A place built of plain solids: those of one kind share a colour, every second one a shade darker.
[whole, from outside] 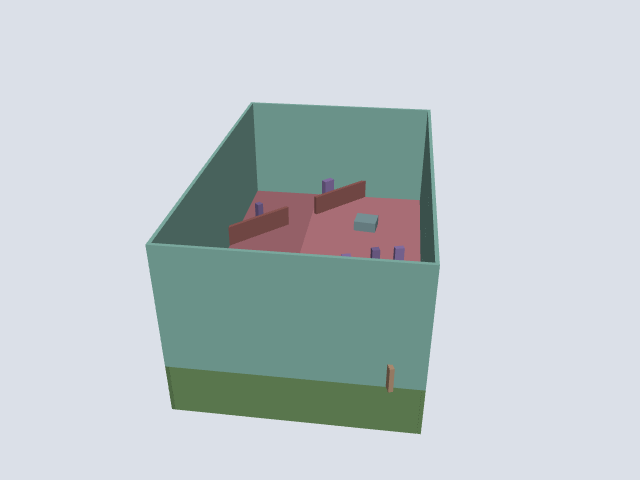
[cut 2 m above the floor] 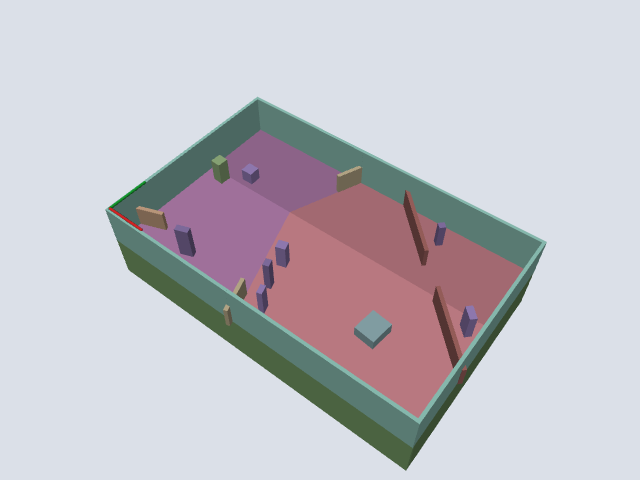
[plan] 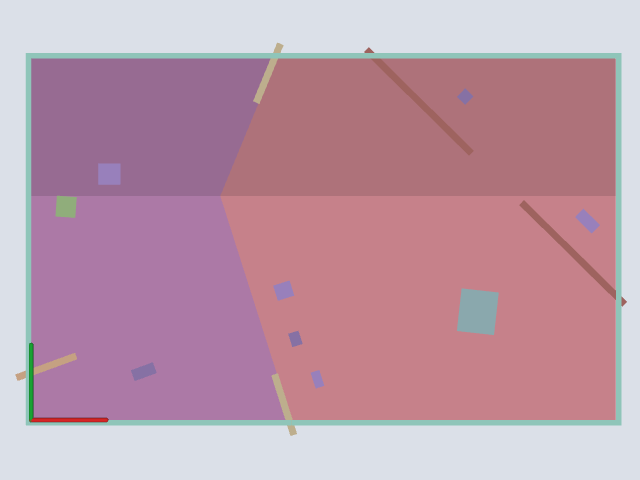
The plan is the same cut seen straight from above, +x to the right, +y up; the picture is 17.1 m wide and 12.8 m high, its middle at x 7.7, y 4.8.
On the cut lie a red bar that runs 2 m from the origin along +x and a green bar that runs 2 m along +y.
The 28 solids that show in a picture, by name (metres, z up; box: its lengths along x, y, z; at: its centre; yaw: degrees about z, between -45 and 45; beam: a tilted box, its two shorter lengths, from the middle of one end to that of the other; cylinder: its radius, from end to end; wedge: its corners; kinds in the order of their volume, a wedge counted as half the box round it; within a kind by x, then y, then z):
{
 "piece_1": {"wedge": [[5.04, 5.97, -2.3], [5.04, 5.97, 0.0], [6.94, 0.0, -2.3], [6.94, 0.0, 0.0], [15.59, 0.0, -2.3], [15.59, 0.0, 0.0], [15.59, 5.97, -2.3], [15.59, 5.97, 0.0]]},
 "piece_2": {"wedge": [[5.04, 5.97, -2.3], [5.04, 5.97, 0.0], [6.55, 9.64, -2.3], [6.55, 9.64, 0.0], [15.59, 5.97, -2.3], [15.59, 5.97, 0.0], [15.59, 9.64, -2.3], [15.59, 9.64, 0.0]]},
 "deck_1": {"wedge": [[0.0, 0.0, -2.3], [0.0, 0.0, 0.0], [0.0, 5.97, -2.3], [0.0, 5.97, 0.0], [5.04, 5.97, -2.3], [5.04, 5.97, 0.0], [6.94, 0.0, -2.3], [6.94, 0.0, 0.0]]},
 "deck_2": {"wedge": [[0.0, 5.97, -2.3], [0.0, 5.97, 0.0], [0.0, 9.64, -2.3], [0.0, 9.64, 0.0], [5.04, 5.97, -2.3], [5.04, 5.97, 0.0], [6.55, 9.64, -2.3], [6.55, 9.64, 0.0]]},
 "wall_1": {"box": [0.15, 9.94, 5.44], "at": [-0.07, 4.82, 2.67]},
 "wall_2": {"box": [6.7, 0.15, 5.44], "at": [3.2, 9.71, 2.67]},
 "wall_3": {"box": [7.09, 0.15, 5.44], "at": [3.4, -0.07, 2.67]},
 "wall_4": {"box": [9.19, 0.15, 5.44], "at": [11.15, 9.71, 2.67]},
 "wall_5": {"box": [8.8, 0.15, 5.44], "at": [11.34, -0.07, 2.67]},
 "wall_6": {"box": [0.15, 9.94, 5.44], "at": [15.66, 4.82, 2.67]},
 "wallfoot_1": {"box": [0.15, 9.64, 2.3], "at": [-0.07, 4.82, -1.15]},
 "wallfoot_2": {"box": [15.89, 0.15, 2.3], "at": [7.79, -0.07, -1.15]},
 "wallfoot_3": {"box": [15.89, 0.15, 2.3], "at": [7.79, 9.71, -1.15]},
 "wallfoot_4": {"box": [0.15, 9.64, 2.3], "at": [15.66, 4.82, -1.15]},
 "screen_like_1": {"box": [3.93, 0.19, 1.09], "at": [10.34, 8.49, 0.5], "yaw": -44.6},
 "screen_like_2": {"box": [3.87, 0.19, 1.09], "at": [14.45, 4.44, 0.5], "yaw": -44.6},
 "carton_1": {"box": [0.6, 0.57, 0.7], "at": [2.08, 6.56, 0.3]},
 "carton_2": {"box": [0.63, 0.31, 1.7], "at": [3.0, 1.29, 0.8], "yaw": 20.1},
 "carton_3": {"box": [0.46, 0.43, 1.31], "at": [6.73, 3.45, 0.61], "yaw": 17.7},
 "carton_4": {"box": [0.29, 0.38, 1.63], "at": [7.04, 2.16, 0.77], "yaw": 17.7},
 "carton_5": {"box": [0.25, 0.45, 1.45], "at": [7.63, 1.09, 0.68], "yaw": 17.7},
 "carton_6": {"box": [0.31, 0.32, 1.27], "at": [11.57, 8.62, 0.58], "yaw": -44.6},
 "carton_7": {"box": [0.63, 0.32, 1.36], "at": [14.84, 5.3, 0.63], "yaw": -44.6},
 "screen_live_1": {"box": [0.19, 1.7, 1.09], "at": [6.32, 9.25, 0.5], "yaw": -22.4},
 "screen_live_2": {"box": [0.19, 1.7, 1.09], "at": [6.75, 0.41, 0.5], "yaw": 17.6},
 "rostrum_1": {"box": [1.0, 1.15, 0.59], "at": [11.91, 2.89, 0.24], "yaw": -6.3},
 "chairs_1": {"box": [0.54, 0.56, 1.28], "at": [0.93, 5.69, 0.59], "yaw": -4.1},
 "screen_like_deck_1": {"box": [1.7, 0.19, 1.09], "at": [0.4, 1.42, 0.5], "yaw": 20.0}
}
